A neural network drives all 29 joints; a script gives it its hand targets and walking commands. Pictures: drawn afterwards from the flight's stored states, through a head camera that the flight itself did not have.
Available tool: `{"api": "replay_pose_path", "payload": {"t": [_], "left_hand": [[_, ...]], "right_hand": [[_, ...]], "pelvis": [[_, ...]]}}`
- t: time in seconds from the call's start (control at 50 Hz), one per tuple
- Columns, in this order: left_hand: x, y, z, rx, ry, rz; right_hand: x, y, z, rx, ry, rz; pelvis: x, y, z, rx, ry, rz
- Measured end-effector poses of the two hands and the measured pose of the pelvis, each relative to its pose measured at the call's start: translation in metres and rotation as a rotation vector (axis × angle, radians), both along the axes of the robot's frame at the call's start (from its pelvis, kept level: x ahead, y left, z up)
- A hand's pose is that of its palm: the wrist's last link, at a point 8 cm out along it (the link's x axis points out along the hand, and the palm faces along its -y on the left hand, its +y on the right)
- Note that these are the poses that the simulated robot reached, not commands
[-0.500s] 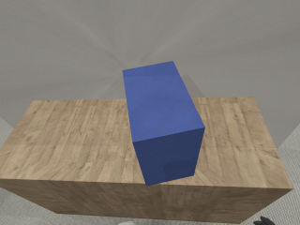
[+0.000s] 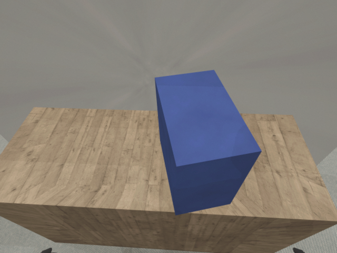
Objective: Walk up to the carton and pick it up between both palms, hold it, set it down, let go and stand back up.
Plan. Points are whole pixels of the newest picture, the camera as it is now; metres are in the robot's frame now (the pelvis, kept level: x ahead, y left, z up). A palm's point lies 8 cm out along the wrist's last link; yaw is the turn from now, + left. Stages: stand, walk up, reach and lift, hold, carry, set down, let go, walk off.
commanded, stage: walk up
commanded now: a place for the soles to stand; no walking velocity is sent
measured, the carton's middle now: (194, 143) +0.40 -0.05 +0.00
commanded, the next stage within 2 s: none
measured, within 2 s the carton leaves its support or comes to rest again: neither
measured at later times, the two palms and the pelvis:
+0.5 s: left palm out of the picture +0.09 +0.33 -0.07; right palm out of the picture +0.09 -0.30 -0.09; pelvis +0.00 +0.00 +0.00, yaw +0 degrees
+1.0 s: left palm out of the picture +0.08 +0.32 -0.07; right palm out of the picture +0.08 -0.31 -0.10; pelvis +0.00 +0.00 +0.00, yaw +0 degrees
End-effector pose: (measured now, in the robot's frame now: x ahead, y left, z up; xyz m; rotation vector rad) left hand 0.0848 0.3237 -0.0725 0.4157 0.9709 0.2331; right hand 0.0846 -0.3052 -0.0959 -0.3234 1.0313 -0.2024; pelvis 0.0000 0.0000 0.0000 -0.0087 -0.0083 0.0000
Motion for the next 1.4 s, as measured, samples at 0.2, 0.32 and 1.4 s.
{"api": "replay_pose_path", "payload": {"t": [0.2, 0.32, 1.4], "left_hand": [[0.021, -0.003, 0.003, 0.001, -0.034, -0.012], [0.019, 0.000, 0.003, 0.001, -0.053, -0.008], [0.015, 0.003, 0.005, 0.016, -0.038, 0.000]], "right_hand": [[0.014, -0.002, 0.003, -0.007, -0.013, 0.005], [0.014, 0.001, 0.005, -0.008, -0.040, 0.011], [0.015, 0.004, -0.003, 0.012, -0.020, 0.004]], "pelvis": [[0.008, -0.002, 0.001, 0.002, 0.009, 0.000], [0.004, 0.001, 0.000, 0.002, -0.007, 0.003], [0.009, 0.003, -0.002, 0.010, -0.023, 0.004]]}}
